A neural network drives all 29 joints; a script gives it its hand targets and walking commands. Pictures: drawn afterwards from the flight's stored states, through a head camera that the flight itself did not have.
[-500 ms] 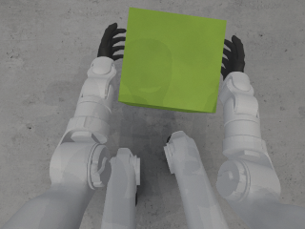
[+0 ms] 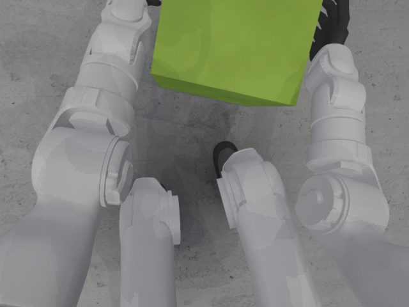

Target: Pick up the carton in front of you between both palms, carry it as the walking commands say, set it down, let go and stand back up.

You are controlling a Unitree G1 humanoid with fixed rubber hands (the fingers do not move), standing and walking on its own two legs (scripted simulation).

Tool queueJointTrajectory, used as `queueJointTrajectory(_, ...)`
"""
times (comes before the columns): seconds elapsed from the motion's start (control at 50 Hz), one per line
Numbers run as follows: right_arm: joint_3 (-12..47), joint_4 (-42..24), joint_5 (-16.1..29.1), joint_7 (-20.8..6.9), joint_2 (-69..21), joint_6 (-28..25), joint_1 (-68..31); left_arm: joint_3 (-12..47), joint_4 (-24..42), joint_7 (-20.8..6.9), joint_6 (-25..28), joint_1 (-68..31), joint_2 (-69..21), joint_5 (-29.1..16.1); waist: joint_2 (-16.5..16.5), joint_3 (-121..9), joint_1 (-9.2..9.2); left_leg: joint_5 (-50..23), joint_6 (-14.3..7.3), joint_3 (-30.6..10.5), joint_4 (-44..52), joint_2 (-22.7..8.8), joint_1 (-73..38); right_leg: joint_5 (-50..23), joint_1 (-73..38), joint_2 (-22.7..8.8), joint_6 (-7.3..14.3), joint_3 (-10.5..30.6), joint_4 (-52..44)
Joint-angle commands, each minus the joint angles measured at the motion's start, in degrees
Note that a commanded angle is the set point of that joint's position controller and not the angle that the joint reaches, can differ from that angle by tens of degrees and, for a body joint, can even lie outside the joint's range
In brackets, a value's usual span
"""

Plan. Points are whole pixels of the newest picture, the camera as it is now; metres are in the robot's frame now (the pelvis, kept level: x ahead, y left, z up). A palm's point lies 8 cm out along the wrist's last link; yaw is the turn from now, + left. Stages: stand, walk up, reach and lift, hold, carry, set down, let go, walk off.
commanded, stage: set down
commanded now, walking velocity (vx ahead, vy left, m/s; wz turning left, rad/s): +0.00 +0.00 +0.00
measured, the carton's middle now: (223, 39) +0.50 -0.15 -0.24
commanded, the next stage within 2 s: none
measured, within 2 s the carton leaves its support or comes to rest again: rests again in 0.68 s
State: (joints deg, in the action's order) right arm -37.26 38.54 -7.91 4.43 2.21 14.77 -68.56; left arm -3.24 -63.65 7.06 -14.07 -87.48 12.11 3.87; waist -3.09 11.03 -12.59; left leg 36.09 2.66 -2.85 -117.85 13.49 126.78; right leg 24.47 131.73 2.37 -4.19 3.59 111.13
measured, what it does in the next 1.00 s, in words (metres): stands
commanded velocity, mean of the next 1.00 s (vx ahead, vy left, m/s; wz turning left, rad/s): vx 0.00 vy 0.00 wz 0.00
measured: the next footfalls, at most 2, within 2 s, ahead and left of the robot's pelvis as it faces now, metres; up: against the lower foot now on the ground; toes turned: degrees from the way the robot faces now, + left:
none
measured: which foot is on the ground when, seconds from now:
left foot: down 0.00-1.00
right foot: down 0.00-1.00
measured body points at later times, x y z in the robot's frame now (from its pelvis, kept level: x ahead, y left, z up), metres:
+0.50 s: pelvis +0.00 +0.01 -0.02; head +0.37 -0.02 +0.24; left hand +0.58 -0.01 -0.20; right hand +0.45 -0.29 -0.19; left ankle +0.08 +0.10 -0.38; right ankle +0.14 -0.13 -0.38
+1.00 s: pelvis +0.00 +0.01 -0.03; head +0.37 -0.01 +0.22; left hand +0.57 -0.01 -0.22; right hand +0.45 -0.30 -0.21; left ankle +0.08 +0.10 -0.38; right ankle +0.14 -0.13 -0.38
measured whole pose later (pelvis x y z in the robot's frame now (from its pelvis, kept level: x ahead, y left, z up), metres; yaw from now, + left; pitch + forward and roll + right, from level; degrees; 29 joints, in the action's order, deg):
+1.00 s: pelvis +0.00 +0.01 -0.03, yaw -2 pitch +41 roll -5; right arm -36.3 55.7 -7.1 -1.1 9.4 9.0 -73.9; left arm -0.7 -71.6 2.7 -9.7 -91.1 14.7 4.7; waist -2.8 17.2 -13.1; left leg 37.1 -1.0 -1.4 -125.8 9.5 129.1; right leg 26.0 132.0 -1.2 -3.5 0.2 117.0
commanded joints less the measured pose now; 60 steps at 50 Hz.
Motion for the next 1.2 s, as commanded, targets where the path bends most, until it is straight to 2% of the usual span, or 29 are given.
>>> queueJointTrajectory(0.0, 25.0, -2.7, 6.7, -14.0, -34.2, -1.7, -39.5, 14.5, 9.6, -11.1, 3.6, -28.0, -49.5, -6.6, -12.7, -71.1, -9.05, -16.6, -1.9, 4.2, 10.1, -2.2, -23.3, -24.9, -45.2, 1.8, 0.6, -8.8, -3.0)
queueJointTrajectory(0.1, 23.7, 0.4, 6.8, -15.0, -33.9, -1.9, -36.9, 15.4, 9.3, -10.6, 4.1, -26.5, -51.1, -6.6, -15.0, -68.5, -9.12, -19.3, -1.8, 3.4, 9.4, -2.5, -23.0, -25.7, -41.3, 1.5, 1.1, -8.7, -1.8)
queueJointTrajectory(0.3, 19.8, 2.8, 3.6, -15.5, -29.3, -3.1, -36.7, 10.9, 3.4, -10.9, 4.7, -24.4, -46.3, -4.4, -12.4, -58.7, -8.49, -17.0, -2.6, 1.7, 9.1, -2.8, -18.1, -21.4, -33.8, 1.0, 1.4, -8.6, -0.8)
queueJointTrajectory(0.5, 16.8, 5.9, 2.6, -14.5, -26.1, -4.7, -35.0, 10.1, 1.5, -11.3, 6.0, -25.8, -40.8, -4.4, -12.4, -52.6, -8.27, -15.1, -3.1, 0.7, 8.4, -3.6, -15.5, -19.0, -31.1, 0.5, 1.9, -7.8, 0.1)
queueJointTrajectory(0.7, 15.1, 10.1, 3.5, -13.9, -24.4, -6.3, -33.2, 10.7, 2.1, -11.6, 7.5, -25.7, -36.4, -4.6, -12.2, -48.0, -7.00, -17.2, -3.6, -0.3, 6.9, -4.7, -14.3, -19.3, -28.6, 0.3, 2.3, -6.6, 1.3)
queueJointTrajectory(0.76, 14.6, 10.9, 3.6, -13.9, -23.3, -6.6, -33.1, 10.0, 0.7, -11.5, 7.3, -24.0, -35.0, -3.4, -11.8, -46.0, -6.21, -17.5, -3.8, -0.8, 6.5, -5.0, -14.1, -18.5, -27.1, 0.2, 2.4, -6.4, 1.7)
queueJointTrajectory(0.88, 12.9, 13.0, 2.9, -13.6, -20.0, -6.5, -31.8, 7.7, -1.8, -12.0, 6.7, -21.6, -31.7, -1.2, -11.1, -41.7, -4.83, -14.4, -4.3, -1.0, 6.0, -5.0, -12.1, -15.6, -25.2, 0.4, 2.7, -5.9, 2.1)
queueJointTrajectory(0.96, 11.3, 14.5, 2.7, -13.0, -17.5, -6.8, -30.6, 7.5, -1.9, -12.0, 6.7, -22.5, -28.5, -1.1, -11.0, -40.4, -5.00, -12.9, -4.4, -1.3, 5.7, -5.3, -12.5, -14.0, -24.8, 0.1, 2.6, -6.0, 2.5)
queueJointTrajectory(1.04, 8.1, 16.9, 2.7, -11.1, -11.6, -8.0, -27.1, 8.2, -0.3, -10.6, 7.2, -24.6, -20.7, -2.5, -10.6, -40.9, -6.04, -12.1, -3.9, -1.7, 5.6, -6.3, -14.5, -13.5, -25.7, -0.6, 2.0, -6.5, 2.9)
queueJointTrajectory(1.06, 6.5, 17.7, 2.7, -10.0, -8.0, -8.6, -24.9, 8.1, 0.2, -9.7, 7.4, -24.7, -16.1, -3.0, -10.4, -41.6, -6.34, -12.1, -3.8, -1.8, 5.6, -6.8, -15.2, -13.6, -26.3, -0.9, 1.7, -6.6, 3.0)
queueJointTrajectory(1.12, 0.6, 20.6, 3.4, -4.4, 12.3, -11.9, -15.6, 6.9, 1.1, -4.9, 7.9, -22.6, 6.2, -3.8, -9.7, -43.3, -7.28, -12.4, -2.9, -2.5, 5.8, -9.0, -18.7, -14.4, -27.9, -2.3, 0.8, -7.5, 3.0)
queueJointTrajectory(1.14, 0.3, 21.1, 4.2, -2.6, 17.0, -12.9, -15.1, 7.8, 0.4, -3.6, 7.7, -22.7, 10.4, -3.8, -9.6, -44.3, -7.56, -12.6, -2.7, -2.9, 5.8, -9.6, -19.7, -14.9, -28.5, -2.8, 0.7, -7.7, 2.9)
queueJointTrajectory(1.18, 1.6, 22.0, 6.7, -1.0, 19.9, -14.4, -15.6, 10.3, -1.0, -3.0, 7.1, -23.0, 12.3, -5.6, -10.5, -45.4, -8.09, -12.2, -2.4, -3.4, 5.7, -10.1, -21.3, -15.3, -28.5, -3.3, 0.9, -7.8, 3.0)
